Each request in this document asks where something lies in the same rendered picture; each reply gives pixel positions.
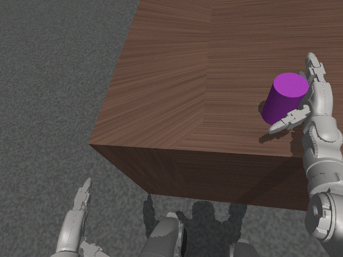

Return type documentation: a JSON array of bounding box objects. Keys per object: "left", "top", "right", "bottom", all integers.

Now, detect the right robot arm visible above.
[{"left": 302, "top": 115, "right": 343, "bottom": 257}]

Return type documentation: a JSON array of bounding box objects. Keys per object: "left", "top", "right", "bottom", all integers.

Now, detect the left robot hand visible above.
[{"left": 56, "top": 177, "right": 110, "bottom": 257}]

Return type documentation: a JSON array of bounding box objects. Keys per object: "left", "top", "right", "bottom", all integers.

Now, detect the right robot hand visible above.
[{"left": 268, "top": 52, "right": 333, "bottom": 134}]

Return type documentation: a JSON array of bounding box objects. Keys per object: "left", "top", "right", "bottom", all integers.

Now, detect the can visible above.
[{"left": 262, "top": 73, "right": 309, "bottom": 125}]

